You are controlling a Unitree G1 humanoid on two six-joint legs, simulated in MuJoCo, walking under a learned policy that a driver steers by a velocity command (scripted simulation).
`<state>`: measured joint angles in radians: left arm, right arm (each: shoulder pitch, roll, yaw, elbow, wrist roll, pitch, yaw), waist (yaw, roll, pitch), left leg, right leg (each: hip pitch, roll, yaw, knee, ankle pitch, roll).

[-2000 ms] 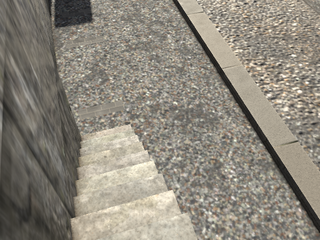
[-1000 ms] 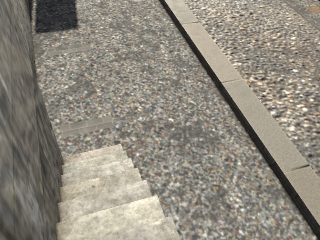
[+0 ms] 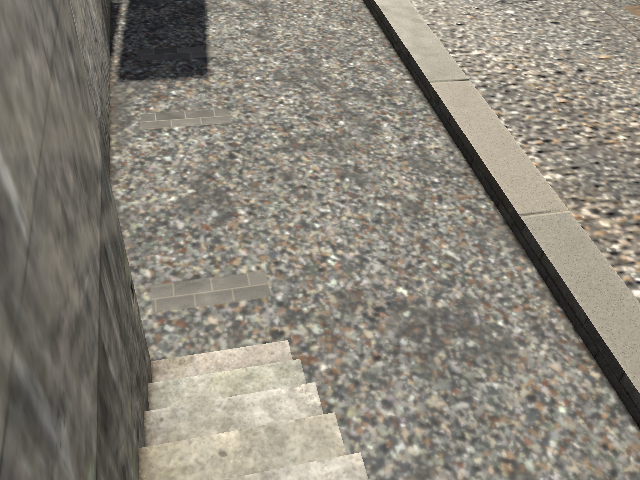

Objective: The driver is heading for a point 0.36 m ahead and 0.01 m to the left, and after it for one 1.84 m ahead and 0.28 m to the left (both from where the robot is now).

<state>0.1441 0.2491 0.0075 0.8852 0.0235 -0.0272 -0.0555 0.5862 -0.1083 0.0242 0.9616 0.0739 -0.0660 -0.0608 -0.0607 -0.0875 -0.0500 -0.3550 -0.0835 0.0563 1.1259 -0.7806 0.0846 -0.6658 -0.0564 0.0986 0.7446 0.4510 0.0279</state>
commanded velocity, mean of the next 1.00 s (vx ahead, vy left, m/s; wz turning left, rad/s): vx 0.06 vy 0.00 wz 0.00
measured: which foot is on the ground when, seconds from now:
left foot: down 0.00-0.14, up 0.16-0.24, down 0.26-0.74, up 0.76-0.86, down 0.88-1.00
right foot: up 0.00-0.10, down 0.12-0.90, up 0.92-1.00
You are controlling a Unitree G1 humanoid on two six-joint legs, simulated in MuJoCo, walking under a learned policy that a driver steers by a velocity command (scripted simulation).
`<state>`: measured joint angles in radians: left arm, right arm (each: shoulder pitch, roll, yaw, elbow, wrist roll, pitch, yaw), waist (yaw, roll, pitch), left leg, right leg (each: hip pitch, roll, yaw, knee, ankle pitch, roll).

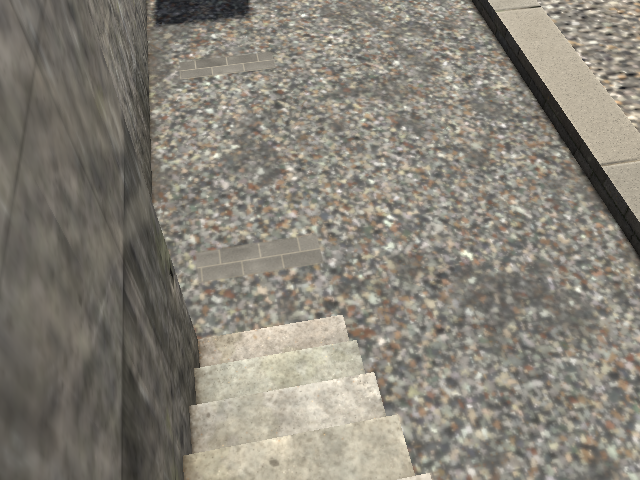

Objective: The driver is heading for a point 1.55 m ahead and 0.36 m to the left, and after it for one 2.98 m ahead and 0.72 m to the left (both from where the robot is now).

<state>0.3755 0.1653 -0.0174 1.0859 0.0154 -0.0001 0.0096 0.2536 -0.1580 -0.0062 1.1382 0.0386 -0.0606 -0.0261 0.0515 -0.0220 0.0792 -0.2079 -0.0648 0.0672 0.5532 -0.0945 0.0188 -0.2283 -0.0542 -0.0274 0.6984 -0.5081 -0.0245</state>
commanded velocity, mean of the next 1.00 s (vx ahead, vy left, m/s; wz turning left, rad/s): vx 0.00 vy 0.00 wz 0.00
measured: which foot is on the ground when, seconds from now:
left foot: down 0.00-0.08, up 0.10-0.18, down 0.20-0.30, up 0.32-0.42, down 0.44-1.00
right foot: up 0.00-0.06, down 0.08-0.42, up 0.44-0.72, down 0.74-1.00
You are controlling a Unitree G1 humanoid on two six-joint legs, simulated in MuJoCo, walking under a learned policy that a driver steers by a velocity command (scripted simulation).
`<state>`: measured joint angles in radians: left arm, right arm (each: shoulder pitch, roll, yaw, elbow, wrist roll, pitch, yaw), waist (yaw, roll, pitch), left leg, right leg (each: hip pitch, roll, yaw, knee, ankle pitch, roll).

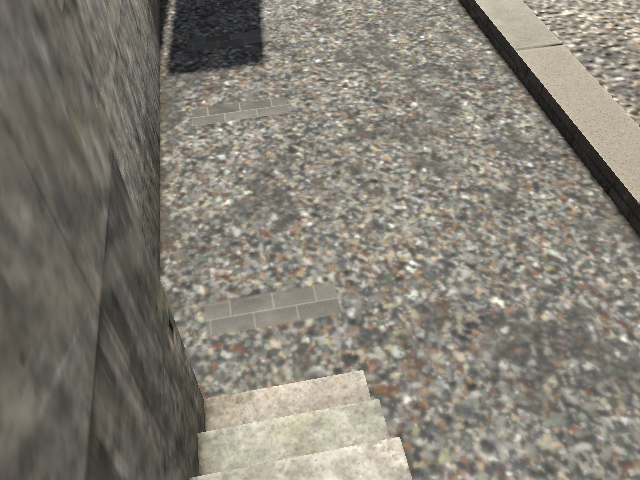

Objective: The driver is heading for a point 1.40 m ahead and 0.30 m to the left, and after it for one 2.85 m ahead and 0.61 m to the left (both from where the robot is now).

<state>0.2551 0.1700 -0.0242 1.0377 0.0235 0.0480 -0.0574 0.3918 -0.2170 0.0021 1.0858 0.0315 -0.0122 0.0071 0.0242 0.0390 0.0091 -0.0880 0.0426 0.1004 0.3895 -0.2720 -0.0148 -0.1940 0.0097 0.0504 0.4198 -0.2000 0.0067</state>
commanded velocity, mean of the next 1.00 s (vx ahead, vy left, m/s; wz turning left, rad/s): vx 0.00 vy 0.00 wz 0.00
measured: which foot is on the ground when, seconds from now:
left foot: down 0.00-1.00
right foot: down 0.00-1.00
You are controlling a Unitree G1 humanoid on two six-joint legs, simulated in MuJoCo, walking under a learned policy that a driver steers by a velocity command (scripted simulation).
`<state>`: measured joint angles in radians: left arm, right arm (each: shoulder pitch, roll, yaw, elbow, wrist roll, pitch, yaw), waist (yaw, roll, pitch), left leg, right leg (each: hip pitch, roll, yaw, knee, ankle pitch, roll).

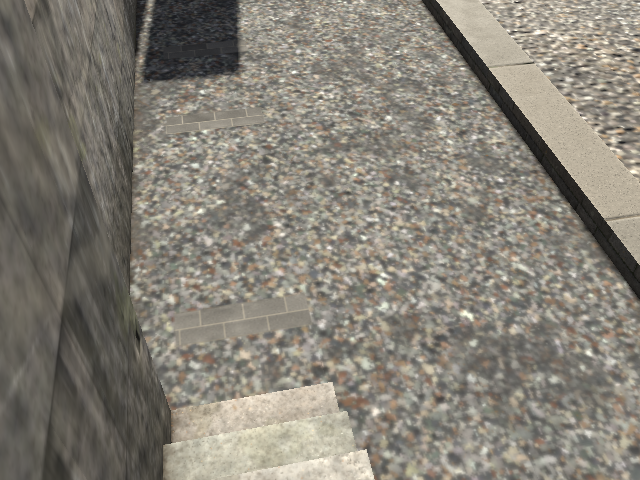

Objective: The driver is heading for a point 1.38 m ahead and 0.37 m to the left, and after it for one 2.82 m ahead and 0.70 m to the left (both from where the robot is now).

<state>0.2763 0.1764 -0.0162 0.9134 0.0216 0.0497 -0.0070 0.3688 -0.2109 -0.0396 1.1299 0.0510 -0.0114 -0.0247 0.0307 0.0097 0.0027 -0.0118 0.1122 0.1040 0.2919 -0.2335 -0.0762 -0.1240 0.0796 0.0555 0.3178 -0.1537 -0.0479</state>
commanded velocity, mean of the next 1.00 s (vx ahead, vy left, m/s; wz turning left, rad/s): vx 0.26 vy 0.00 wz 0.00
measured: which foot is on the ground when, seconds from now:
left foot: down 0.00-0.76, up 0.78-1.00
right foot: down 0.00-1.00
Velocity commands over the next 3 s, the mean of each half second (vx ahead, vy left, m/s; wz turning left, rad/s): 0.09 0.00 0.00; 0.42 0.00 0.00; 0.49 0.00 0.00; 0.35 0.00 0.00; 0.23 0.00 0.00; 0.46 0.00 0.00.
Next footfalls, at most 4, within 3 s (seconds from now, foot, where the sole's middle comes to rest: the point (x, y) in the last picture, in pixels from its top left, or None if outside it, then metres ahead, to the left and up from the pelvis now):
1.16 left None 0.22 0.24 -0.98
1.76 right None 0.51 0.01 -1.17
2.10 left None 0.54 0.26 -1.17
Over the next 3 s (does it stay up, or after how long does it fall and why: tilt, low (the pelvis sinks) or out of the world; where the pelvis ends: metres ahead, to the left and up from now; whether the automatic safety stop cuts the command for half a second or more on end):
stays up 0.67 0.18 -0.54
